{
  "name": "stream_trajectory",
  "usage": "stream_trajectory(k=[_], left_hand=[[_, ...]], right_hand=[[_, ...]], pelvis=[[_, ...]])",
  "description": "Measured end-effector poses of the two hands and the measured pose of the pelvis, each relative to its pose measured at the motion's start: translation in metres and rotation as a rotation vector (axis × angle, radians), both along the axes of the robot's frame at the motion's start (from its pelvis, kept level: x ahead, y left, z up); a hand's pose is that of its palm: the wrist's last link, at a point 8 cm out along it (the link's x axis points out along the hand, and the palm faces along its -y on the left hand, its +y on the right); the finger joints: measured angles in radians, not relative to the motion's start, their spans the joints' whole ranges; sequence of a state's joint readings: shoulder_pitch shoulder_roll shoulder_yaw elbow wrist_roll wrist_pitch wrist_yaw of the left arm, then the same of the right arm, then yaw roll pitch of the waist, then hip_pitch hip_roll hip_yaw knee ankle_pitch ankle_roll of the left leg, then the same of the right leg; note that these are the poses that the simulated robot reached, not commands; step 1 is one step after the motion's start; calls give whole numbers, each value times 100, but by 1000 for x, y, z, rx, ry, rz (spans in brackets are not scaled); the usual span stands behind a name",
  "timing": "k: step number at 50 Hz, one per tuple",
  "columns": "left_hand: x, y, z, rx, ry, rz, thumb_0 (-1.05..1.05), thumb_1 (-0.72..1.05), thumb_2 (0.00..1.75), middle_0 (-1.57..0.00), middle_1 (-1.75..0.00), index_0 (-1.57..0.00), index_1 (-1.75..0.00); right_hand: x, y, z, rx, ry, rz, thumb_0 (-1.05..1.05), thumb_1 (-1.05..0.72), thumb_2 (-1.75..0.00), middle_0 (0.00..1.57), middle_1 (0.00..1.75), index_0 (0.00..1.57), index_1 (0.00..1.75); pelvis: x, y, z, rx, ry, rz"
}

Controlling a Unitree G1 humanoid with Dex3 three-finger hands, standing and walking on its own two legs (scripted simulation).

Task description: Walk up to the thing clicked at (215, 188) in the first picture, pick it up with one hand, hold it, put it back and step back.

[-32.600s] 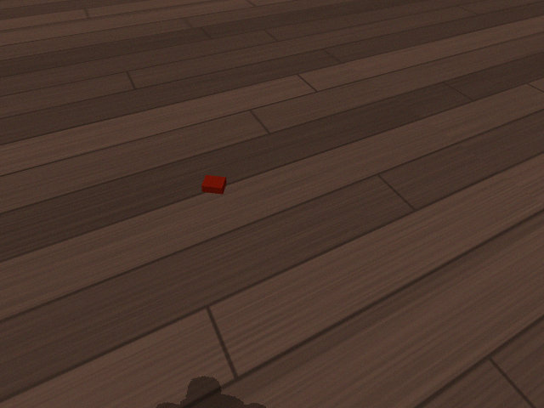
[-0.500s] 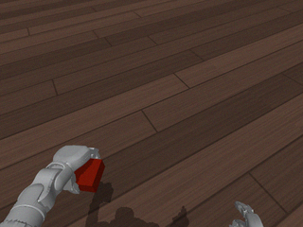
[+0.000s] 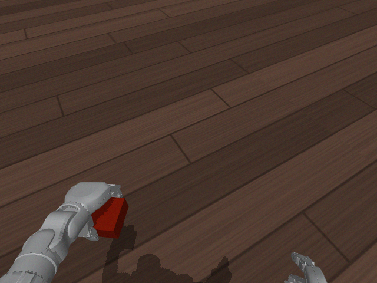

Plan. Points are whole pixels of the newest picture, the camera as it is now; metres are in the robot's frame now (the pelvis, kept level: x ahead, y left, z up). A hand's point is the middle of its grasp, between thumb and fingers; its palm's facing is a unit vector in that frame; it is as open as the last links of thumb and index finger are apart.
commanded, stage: crouch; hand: left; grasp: from above
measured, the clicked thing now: (100, 215) +0.30 +0.22 -0.08
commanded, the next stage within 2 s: lower in 1.78 s
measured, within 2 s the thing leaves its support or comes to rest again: neither
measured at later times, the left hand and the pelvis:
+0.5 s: hand (114, 228) +0.34 +0.25 -0.28, palm faces -0.41 +0.09 -0.91, open 10.7 cm; pelvis -0.05 +0.01 -0.17, yaw +0 degrees
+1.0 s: hand (125, 238) +0.37 +0.26 -0.49, palm faces -0.45 +0.04 -0.89, open 10.7 cm; pelvis -0.07 +0.01 -0.33, yaw -3 degrees
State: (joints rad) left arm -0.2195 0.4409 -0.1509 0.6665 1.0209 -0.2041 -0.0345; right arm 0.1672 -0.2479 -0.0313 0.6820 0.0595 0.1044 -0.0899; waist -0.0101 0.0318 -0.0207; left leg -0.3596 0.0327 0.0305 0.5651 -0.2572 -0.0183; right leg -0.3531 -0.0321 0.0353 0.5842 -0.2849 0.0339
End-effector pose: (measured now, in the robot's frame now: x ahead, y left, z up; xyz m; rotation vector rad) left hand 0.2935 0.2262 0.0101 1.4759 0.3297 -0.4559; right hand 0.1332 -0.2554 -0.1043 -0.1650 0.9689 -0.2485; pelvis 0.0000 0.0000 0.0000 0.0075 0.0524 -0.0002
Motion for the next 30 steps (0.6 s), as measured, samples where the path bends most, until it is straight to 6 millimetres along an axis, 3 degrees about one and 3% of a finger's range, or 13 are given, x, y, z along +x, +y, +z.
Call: stream_trajectory(k=[6, 12, 21, 30], left_hand=[[-1, 5, -38, 18, 3, -45, -1, -8, 56, -57, -60, -63, -56], [9, 13, -96, 76, -37, -78, -1, -9, 57, -56, -61, -62, -58], [37, 18, -190, 122, -79, -51, -1, -7, 55, -57, -59, -62, -56], [53, 20, -276, 117, -57, -23, 0, -8, 55, -58, -57, -64, -54]], right_hand=[[-11, -3, -15, -24, 55, 28, 1, -90, -90, 21, 30, 20, 30], [-35, -11, -57, -57, 133, 45, 1, -90, -90, 21, 30, 20, 30], [-102, -19, -139, -95, 305, -3, 1, -91, -90, 21, 30, 20, 29], [-161, -10, -210, -90, 417, -54, 1, -91, -90, 21, 30, 20, 29]], pelvis=[[-10, 1, -17, -7, 80, 10], [-24, 4, -58, -25, 206, 19], [-46, 10, -133, -47, 371, 18], [-62, 14, -203, -62, 477, 10]])
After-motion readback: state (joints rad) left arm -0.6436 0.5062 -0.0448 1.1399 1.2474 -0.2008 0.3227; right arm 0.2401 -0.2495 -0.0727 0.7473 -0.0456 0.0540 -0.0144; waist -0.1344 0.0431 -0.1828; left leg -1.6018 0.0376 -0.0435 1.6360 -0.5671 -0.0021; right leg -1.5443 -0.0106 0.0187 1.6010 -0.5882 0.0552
